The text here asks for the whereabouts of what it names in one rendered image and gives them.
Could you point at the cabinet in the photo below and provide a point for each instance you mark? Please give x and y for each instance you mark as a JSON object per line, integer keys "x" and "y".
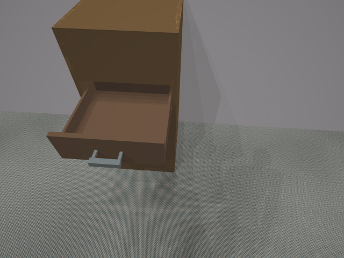
{"x": 126, "y": 41}

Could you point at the drawer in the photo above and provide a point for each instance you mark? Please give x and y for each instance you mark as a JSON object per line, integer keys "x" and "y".
{"x": 118, "y": 117}

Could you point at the handle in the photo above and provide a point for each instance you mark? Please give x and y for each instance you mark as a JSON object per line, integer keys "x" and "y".
{"x": 107, "y": 163}

